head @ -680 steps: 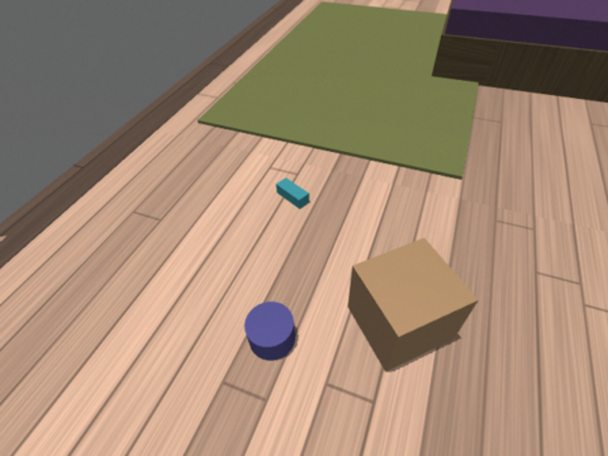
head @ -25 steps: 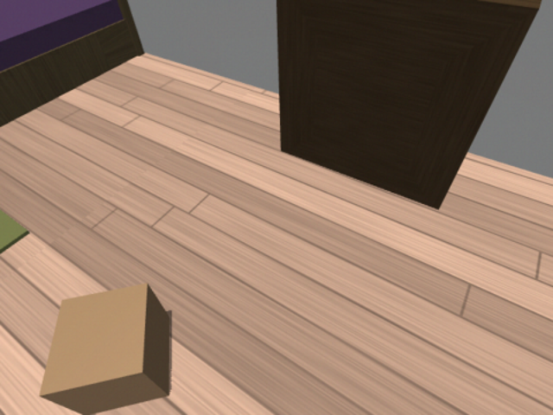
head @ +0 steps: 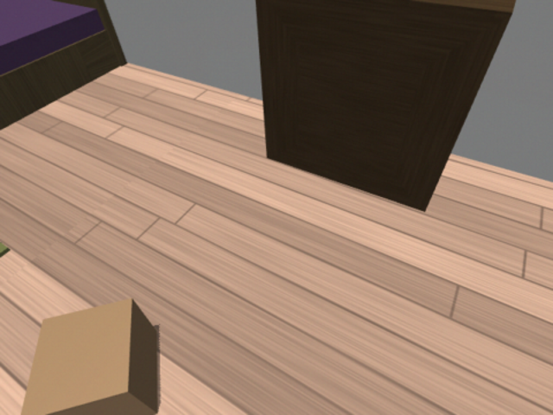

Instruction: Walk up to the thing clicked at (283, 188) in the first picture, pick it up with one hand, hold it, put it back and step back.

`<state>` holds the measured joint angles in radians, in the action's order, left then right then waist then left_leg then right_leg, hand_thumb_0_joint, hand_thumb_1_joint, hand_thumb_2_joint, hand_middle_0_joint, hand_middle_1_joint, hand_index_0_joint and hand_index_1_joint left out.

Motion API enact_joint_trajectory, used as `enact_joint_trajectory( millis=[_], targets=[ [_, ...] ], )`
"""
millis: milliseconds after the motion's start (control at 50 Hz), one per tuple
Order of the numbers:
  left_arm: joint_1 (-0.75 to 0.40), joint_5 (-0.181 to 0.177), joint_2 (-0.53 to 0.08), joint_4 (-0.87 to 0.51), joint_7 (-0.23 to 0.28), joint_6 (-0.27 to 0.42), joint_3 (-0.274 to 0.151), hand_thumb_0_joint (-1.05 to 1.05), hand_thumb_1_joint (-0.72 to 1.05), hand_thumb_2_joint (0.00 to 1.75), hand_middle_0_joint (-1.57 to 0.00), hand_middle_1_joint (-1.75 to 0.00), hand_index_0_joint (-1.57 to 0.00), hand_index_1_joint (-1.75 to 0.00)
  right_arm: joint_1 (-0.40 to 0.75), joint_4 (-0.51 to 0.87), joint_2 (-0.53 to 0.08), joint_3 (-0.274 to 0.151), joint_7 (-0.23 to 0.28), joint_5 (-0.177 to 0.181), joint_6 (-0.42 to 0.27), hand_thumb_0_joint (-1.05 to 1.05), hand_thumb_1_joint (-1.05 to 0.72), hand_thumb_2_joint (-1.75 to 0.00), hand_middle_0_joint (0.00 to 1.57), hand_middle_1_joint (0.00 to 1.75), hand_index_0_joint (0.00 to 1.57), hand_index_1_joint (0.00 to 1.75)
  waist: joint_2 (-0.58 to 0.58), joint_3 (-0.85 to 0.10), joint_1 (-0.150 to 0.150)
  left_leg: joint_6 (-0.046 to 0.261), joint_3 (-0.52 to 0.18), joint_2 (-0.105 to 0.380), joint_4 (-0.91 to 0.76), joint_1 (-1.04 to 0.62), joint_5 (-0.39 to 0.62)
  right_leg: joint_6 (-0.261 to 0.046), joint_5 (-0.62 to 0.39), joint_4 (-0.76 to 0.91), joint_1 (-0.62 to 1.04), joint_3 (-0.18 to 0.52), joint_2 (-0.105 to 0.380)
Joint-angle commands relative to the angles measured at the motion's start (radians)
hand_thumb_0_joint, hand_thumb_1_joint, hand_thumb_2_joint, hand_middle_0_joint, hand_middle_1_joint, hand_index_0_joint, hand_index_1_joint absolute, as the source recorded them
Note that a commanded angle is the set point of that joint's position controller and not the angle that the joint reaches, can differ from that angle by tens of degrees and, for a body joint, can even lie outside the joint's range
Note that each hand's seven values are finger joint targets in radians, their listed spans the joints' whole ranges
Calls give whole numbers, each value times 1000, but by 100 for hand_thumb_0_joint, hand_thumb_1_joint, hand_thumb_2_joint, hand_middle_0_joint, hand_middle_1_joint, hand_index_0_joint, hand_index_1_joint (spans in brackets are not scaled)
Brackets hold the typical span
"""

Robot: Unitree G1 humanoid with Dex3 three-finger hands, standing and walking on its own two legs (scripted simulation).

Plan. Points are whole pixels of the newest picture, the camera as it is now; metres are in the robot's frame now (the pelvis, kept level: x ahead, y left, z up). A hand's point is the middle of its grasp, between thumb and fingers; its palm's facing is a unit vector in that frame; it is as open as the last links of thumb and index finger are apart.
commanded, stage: walk up
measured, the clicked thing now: out of the picture +0.13 +1.34 -0.75
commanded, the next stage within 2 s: none
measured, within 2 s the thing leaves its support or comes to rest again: neither
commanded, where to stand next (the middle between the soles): +0.69 +0.01 m, yaw +1 degrees
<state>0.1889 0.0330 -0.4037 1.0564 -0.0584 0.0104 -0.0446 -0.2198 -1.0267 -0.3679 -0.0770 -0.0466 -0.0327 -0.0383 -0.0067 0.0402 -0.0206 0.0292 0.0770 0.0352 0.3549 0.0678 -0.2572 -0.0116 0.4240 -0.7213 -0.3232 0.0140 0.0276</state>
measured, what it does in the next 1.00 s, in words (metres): walks ahead: right foot, then left foot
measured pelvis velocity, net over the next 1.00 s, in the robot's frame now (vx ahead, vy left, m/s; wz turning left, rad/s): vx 0.38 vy -0.02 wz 0.11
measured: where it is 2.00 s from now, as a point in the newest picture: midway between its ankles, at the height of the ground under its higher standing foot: (293, 305)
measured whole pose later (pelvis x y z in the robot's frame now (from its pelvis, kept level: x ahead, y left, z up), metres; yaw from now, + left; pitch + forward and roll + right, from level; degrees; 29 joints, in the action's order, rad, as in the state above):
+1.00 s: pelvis +0.38 -0.02 -0.02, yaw +6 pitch -2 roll +0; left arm 0.22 0.04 -0.42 0.82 -0.06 0.09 -0.08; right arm -0.42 -0.83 -0.41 -0.05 -0.05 0.01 -0.02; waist 0.03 0.07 -0.04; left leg 0.01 -0.01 0.05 0.78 0.23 -0.43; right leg -0.01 0.20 -0.61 -0.37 -0.07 0.04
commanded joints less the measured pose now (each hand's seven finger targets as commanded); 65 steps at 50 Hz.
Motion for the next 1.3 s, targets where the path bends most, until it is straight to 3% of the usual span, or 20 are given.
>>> enact_joint_trajectory(
  millis=[0,80,100,120,180,240,440,500,520,540,560,680,840,860,900,920,960,1040,1160,1280],
  targets=[
    [-46,-3,-189,-125,-22,42,-61,0,90,90,-20,-30,-20,-30,91,126,-303,-76,1,-10,-19,0,-90,-90,20,30,20,30,213,51,21,155,-189,232,-181,90,-311,-1,-53,89,-32,-28,34],
    [276,5,-265,-32,12,60,-113,0,90,90,-20,-30,-20,-30,88,169,-188,-36,-2,-9,0,0,-90,-90,20,30,20,30,-154,-66,168,67,-6,58,391,490,-382,-5,-71,274,547,6,9],
    [360,13,-366,-50,30,67,-143,0,90,90,-20,-30,-20,-30,102,205,-129,-12,-3,1,2,0,-90,-90,20,30,20,30,-385,-27,219,24,-53,-105,720,686,-417,-62,367,523,490,461,246],
    [227,11,-388,-110,30,71,-125,0,90,90,-20,-30,-20,-30,95,201,-214,-35,4,12,12,0,-90,-90,20,30,20,30,-201,25,152,14,-231,-65,794,616,-318,-166,564,670,276,724,400],
    [14,-13,-293,-187,35,80,-100,0,90,90,-20,-30,-20,-30,-44,126,-275,-48,1,31,0,0,-90,-90,20,30,20,30,-90,96,20,1,-248,36,749,555,-103,-165,267,607,190,393,274],
    [48,-17,-254,-194,34,91,-89,0,90,90,-20,-30,-20,-30,-105,106,-249,-48,-14,21,6,0,-90,-90,20,30,20,30,-104,78,18,-30,-217,32,641,454,-28,-159,25,582,142,189,216],
    [124,-14,-277,-240,32,92,-103,0,90,90,-20,-30,-20,-30,65,230,-214,-45,-46,7,-12,0,-90,-90,20,30,20,30,-93,69,72,-11,-40,56,255,384,67,-168,-327,446,241,15,218],
    [96,-19,-261,-256,36,82,-82,0,90,90,-20,-30,-20,-30,-113,191,-237,-67,-29,2,-26,0,-90,-90,20,30,20,30,6,-22,-42,25,15,-5,167,66,99,-133,-539,137,130,-64,166],
    [145,-24,-205,-261,37,77,-61,0,90,90,-20,-30,-20,-30,-256,154,-296,-93,-16,-8,-34,0,-90,-90,20,30,20,30,164,-110,-93,71,-59,22,137,-135,-15,-97,-494,-153,6,-124,83],
    [181,-44,-126,-283,36,75,-44,0,90,90,-20,-30,-20,-30,-317,180,-387,-119,-1,-17,-41,0,-90,-90,20,30,20,30,363,-151,-104,173,-555,296,29,-282,-111,-33,-112,-440,-270,-108,-87],
    [151,-40,-213,-278,47,73,-62,0,90,90,-20,-30,-20,-30,-288,204,-413,-122,1,30,-42,0,-90,-90,20,30,20,30,245,-197,-108,268,-771,388,-90,-227,-121,-52,142,-523,-290,55,-92],
    [207,-40,-201,-211,20,58,-52,0,90,90,-20,-30,-20,-30,-77,272,-288,-57,16,24,-51,0,-90,-90,20,30,20,30,166,23,17,182,-214,237,-84,169,82,-12,-68,-304,-156,40,41],
    [88,-15,-191,-245,-12,70,-71,0,90,90,-20,-30,-20,-30,-75,306,-315,-62,-1,27,-54,0,-90,-90,20,30,20,30,152,37,6,181,-164,233,-86,221,-153,-7,-219,66,-48,-56,38],
    [6,2,-194,-296,-18,80,-87,0,90,90,-20,-30,-20,-30,-117,317,-300,-50,-3,44,-35,0,-90,-90,20,30,20,30,60,43,5,186,-306,210,-47,307,-36,11,-161,101,21,-86,-22],
    [95,-2,-192,-294,-9,88,-96,0,90,90,-20,-30,-20,-30,-106,334,-284,-34,-1,48,-31,0,-90,-90,20,30,20,30,25,-3,72,132,-238,174,93,323,76,-8,-237,211,179,-71,-23],
    [192,-2,-221,-274,3,94,-107,0,90,90,-20,-30,-20,-30,-101,346,-241,-18,4,48,-35,0,-90,-90,20,30,20,30,-30,-64,122,89,-182,106,261,360,106,-33,-202,277,303,-12,8],
    [236,3,-366,-293,23,101,-138,0,90,90,-20,-30,-20,-30,-149,348,-192,-4,22,38,-29,0,-90,-90,20,30,20,30,-253,-112,137,9,-62,-68,760,641,-258,-173,112,527,416,560,458],
    [77,-18,-253,-348,26,87,-105,0,90,90,-20,-30,-20,-30,-207,255,-253,-21,10,39,-27,0,-90,-90,20,30,20,30,-159,4,49,-2,-132,79,696,552,-81,-169,-75,490,228,150,297],
    [99,-10,-243,-376,13,80,-110,0,90,90,-20,-30,-20,-30,-154,278,-194,-22,-17,27,-28,0,-90,-90,20,30,20,30,-168,9,70,-24,-14,59,402,458,20,-193,-431,397,206,-95,260],
    [40,-5,-241,-414,2,44,-97,0,90,90,-20,-30,-20,-30,-249,256,-245,-60,1,30,-39,0,-90,-90,20,30,20,30,-57,-38,-16,15,68,-24,251,82,73,-135,-117,188,-25,-153,240]
  ],
)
